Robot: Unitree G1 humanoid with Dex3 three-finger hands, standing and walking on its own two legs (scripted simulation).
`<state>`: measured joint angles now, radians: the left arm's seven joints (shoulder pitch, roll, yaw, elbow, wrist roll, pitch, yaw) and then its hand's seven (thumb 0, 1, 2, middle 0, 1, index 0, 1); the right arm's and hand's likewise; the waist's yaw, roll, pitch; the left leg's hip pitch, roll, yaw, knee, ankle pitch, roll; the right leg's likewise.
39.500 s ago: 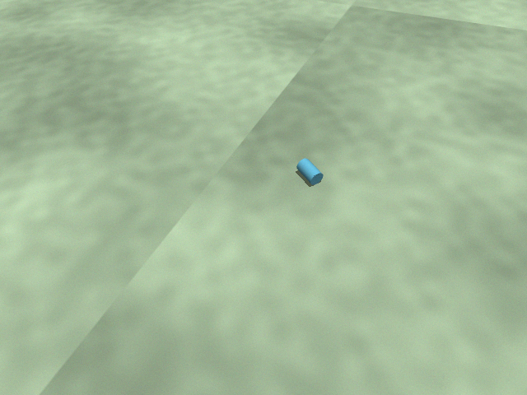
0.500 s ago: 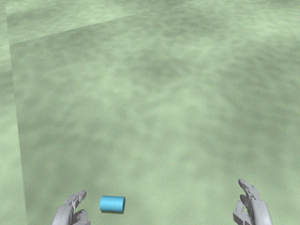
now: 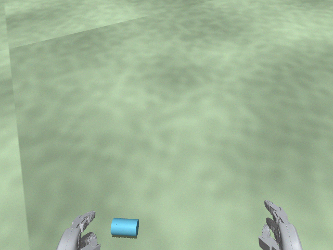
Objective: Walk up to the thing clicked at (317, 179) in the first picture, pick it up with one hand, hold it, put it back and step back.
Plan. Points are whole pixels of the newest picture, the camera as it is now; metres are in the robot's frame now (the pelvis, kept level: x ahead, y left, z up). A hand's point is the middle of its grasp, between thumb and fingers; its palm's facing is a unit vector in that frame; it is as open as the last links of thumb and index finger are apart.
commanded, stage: home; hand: left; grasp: from above
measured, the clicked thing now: (125, 226) +0.37 +0.24 -0.68
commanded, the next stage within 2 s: stand in 0.42 s
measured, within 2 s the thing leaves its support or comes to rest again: neither
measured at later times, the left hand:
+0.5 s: hand out of the picture +0.15 +0.17 -0.05, palm faces +0.04 -0.98 -0.19, open 7.4 cm
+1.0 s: hand out of the picture +0.06 +0.24 -0.10, palm faces +0.06 -0.95 -0.31, open 7.4 cm
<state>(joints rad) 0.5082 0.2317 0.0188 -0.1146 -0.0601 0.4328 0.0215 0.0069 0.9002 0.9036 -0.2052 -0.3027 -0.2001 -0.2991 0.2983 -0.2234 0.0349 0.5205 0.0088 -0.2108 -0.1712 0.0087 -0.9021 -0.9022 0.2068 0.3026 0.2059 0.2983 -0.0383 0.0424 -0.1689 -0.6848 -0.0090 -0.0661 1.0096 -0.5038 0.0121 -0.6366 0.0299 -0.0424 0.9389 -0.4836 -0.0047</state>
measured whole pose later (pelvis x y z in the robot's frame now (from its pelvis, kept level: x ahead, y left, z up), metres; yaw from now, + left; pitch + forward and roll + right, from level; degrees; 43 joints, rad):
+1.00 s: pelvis -0.02 +0.01 +0.05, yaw +0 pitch -3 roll +0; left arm 0.21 0.27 0.04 0.93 0.03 0.03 0.04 0.00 0.90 0.90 -0.21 -0.30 -0.20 -0.30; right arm 0.20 -0.27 -0.04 0.99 -0.05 -0.01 -0.02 0.00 -0.90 -0.90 0.21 0.30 0.20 0.30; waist 0.02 -0.01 0.04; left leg -0.21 -0.05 -0.04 0.54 -0.27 0.03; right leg -0.20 -0.02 -0.01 0.53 -0.28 0.01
